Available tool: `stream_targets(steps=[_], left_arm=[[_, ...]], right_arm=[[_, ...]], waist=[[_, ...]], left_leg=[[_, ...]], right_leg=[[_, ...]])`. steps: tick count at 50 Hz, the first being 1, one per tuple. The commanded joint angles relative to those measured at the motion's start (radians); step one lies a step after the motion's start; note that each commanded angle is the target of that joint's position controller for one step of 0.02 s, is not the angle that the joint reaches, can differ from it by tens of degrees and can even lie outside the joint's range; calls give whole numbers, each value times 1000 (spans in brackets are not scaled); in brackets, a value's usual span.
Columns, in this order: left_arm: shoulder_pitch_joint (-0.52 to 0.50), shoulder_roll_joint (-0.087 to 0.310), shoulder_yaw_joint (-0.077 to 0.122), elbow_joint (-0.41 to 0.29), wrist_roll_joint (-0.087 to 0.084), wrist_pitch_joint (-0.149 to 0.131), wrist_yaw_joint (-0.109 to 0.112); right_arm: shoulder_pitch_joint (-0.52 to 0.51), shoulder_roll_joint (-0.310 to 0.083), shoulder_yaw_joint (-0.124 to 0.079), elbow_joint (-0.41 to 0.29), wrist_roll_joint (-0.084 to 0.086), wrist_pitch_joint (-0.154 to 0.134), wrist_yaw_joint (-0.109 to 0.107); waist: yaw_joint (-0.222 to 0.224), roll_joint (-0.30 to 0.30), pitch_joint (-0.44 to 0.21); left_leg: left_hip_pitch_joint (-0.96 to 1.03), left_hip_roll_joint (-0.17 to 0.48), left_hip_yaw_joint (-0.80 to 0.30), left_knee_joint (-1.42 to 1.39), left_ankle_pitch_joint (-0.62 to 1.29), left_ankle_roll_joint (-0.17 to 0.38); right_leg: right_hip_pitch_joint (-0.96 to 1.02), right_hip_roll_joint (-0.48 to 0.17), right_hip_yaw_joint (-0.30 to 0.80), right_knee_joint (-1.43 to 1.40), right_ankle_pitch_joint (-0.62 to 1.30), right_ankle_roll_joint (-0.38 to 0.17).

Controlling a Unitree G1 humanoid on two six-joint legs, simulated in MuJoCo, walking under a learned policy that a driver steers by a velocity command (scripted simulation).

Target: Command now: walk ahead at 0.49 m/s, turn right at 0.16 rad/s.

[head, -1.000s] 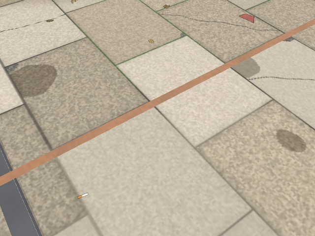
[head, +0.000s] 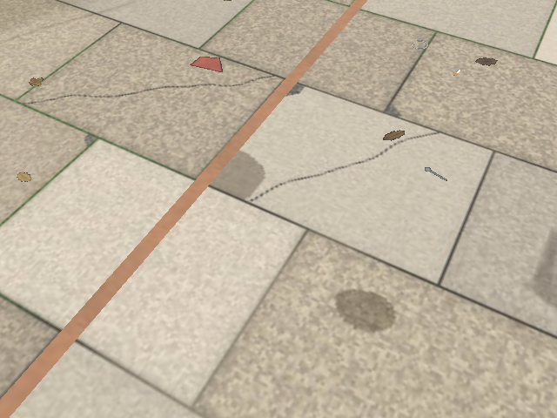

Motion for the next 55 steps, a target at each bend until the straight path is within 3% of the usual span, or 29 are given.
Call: stream_targets(steps=[1,6,9,13,15,17,18,19,20,21,22,23,24,26,29,33,36,40,43,45,46,47,48,49,50,51,52,53,55], left_arm=[[30,52,16,-67,5,-10,1],[-143,33,0,-137,19,-8,1],[-245,29,-7,-162,12,-14,-8],[-352,50,-6,-208,-2,-19,-27],[-361,72,2,-224,-1,-27,-37],[-223,118,28,-193,4,-35,-35],[-43,177,55,-146,9,-38,-26],[139,280,80,-122,22,-31,-16],[173,275,78,-103,26,-21,-23],[128,180,54,-112,22,-25,-25],[45,138,39,-125,17,-28,-24],[-34,106,27,-128,19,-32,-30],[-81,85,24,-127,22,-38,-32],[-111,72,25,-110,30,-48,-34],[-84,100,38,-76,36,-55,-22],[-59,124,45,-48,37,-44,-2],[-21,149,50,-31,30,-33,8],[45,167,57,-2,16,-5,12],[24,199,64,-6,7,15,16],[-1,230,72,-17,3,29,25],[-23,234,71,-24,-3,33,27],[-17,209,60,-47,11,24,28],[72,48,15,-102,37,-9,11],[-32,133,25,-122,2,-52,-4],[-109,161,34,-152,-26,-64,-6],[-109,155,33,-146,-10,-64,2],[-103,162,41,-136,17,-55,12],[-85,173,50,-138,25,-38,15],[-58,139,46,-145,31,-7,16]], right_arm=[[29,-67,-7,-29,-3,-10,3],[101,-135,-21,2,11,2,-14],[148,-150,-19,19,22,13,-18],[215,-157,-17,51,29,29,-18],[218,-166,-21,57,30,41,-21],[187,-176,-20,50,28,53,-25],[172,-150,-9,35,17,53,-24],[202,-76,17,0,-12,42,-24],[305,3,37,9,29,24,-21],[241,-130,3,14,55,16,-24],[154,-154,-9,-13,61,17,-27],[125,-133,-9,-15,48,26,-32],[121,-118,-16,-17,34,39,-35],[151,-76,-17,-9,37,66,-30],[113,-58,-22,-36,35,85,-29],[12,-51,-24,-80,27,82,-16],[-101,-35,-14,-125,21,79,4],[-219,-25,-6,-196,25,77,30],[-218,-45,-16,-233,29,80,46],[-85,-97,-46,-218,33,85,44],[70,-152,-77,-182,34,86,34],[221,-244,-114,-146,30,96,9],[162,-343,-121,-166,20,87,1],[190,-270,-98,-192,7,76,5],[138,-215,-82,-193,0,65,8],[70,-177,-72,-203,14,61,9],[8,-149,-66,-218,21,64,5],[-24,-130,-58,-235,15,68,0],[-32,-147,-61,-239,5,68,-7]], waist=[[20,89,-51],[-16,75,0],[-50,86,14],[-79,101,38],[-60,106,40],[32,107,-29],[109,83,-146],[147,-99,-321],[108,-323,-430],[121,-166,-299],[98,-109,-181],[60,-39,-114],[30,-54,-77],[-6,-66,-47],[-15,-31,-13],[6,-18,19],[49,-2,54],[88,2,88],[52,-34,52],[-35,-78,-44],[-123,-62,-125],[-182,43,-210],[-33,283,-279],[-110,171,-392],[-100,121,-263],[-50,39,-174],[-13,13,-125],[19,22,-111],[48,36,-112]], left_leg=[[168,274,-316,-246,72,189],[142,266,-202,-296,149,188],[139,233,-131,-280,158,149],[235,284,-152,-235,121,134],[283,314,-178,-188,153,119],[272,282,-163,-30,352,89],[169,222,-123,182,366,58],[-95,117,-57,546,16,10],[-380,14,-102,810,-445,-17],[-461,71,-185,911,-407,-8],[-477,117,-164,904,-307,1],[-428,156,-152,861,-225,-10],[-386,186,-154,806,-170,-15],[-311,201,-146,779,-113,-23],[-375,201,-163,733,-21,-33],[-426,188,-152,532,146,-41],[-426,183,-84,394,210,-31],[-479,172,-19,294,136,-3],[-369,113,61,259,1,40],[-163,32,113,259,-89,85],[68,-8,108,178,-29,123],[376,103,-100,132,-19,180],[661,365,-676,43,-12,362],[690,426,-836,-71,86,394],[591,396,-645,-57,294,344],[435,337,-487,-39,431,295],[305,293,-393,-46,484,258],[208,266,-346,-68,530,244],[118,242,-290,-83,661,240]], right_leg=[[-183,-114,13,-48,59,6],[-252,-136,-36,-343,247,45],[-185,-98,-74,-529,385,50],[-173,-73,-79,-637,368,34],[-141,-62,-77,-683,298,8],[69,-18,-105,-741,259,-22],[328,-61,-65,-725,279,-58],[672,-307,203,-698,294,-137],[843,-456,603,-865,79,-248],[724,-420,555,-908,0,-203],[586,-385,393,-922,51,-162],[452,-339,275,-961,141,-143],[370,-303,190,-996,188,-129],[278,-258,66,-1049,275,-116],[274,-258,-48,-1071,416,-125],[317,-248,-155,-1087,436,-111],[360,-258,-215,-1092,436,-99],[502,-297,-260,-1036,502,-89],[541,-304,-306,-917,820,-63],[529,-293,-327,-701,1126,-42],[446,-259,-345,-494,1098,-14],[189,-209,-342,-183,756,34],[-249,18,-221,165,-238,96],[-331,24,0,261,-277,84],[-378,-23,6,230,-188,68],[-339,-66,-3,143,-111,67],[-285,-95,-14,70,-71,75],[-217,-109,-11,34,-48,82],[-163,-98,-31,-46,-6,107]])
Next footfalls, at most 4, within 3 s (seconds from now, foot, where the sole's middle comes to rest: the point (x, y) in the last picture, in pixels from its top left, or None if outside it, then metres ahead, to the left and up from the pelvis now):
0.36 right None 0.37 -0.16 -0.77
0.94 left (241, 357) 0.62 0.12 -0.77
1.40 right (280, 275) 0.86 0.02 -0.77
1.68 left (212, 340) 0.67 0.19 -0.78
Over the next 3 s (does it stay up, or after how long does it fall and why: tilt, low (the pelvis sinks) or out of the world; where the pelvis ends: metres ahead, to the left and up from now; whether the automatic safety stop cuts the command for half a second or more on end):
stays up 0.94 0.07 0.00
